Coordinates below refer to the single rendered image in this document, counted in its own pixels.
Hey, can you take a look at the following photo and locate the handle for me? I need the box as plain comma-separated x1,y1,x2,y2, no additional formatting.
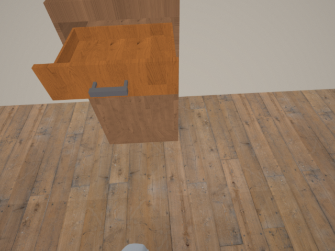
88,80,128,97

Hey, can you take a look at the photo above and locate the cabinet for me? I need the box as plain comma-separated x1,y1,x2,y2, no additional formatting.
43,0,180,144

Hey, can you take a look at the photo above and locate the drawer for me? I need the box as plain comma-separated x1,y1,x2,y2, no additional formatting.
32,22,178,100

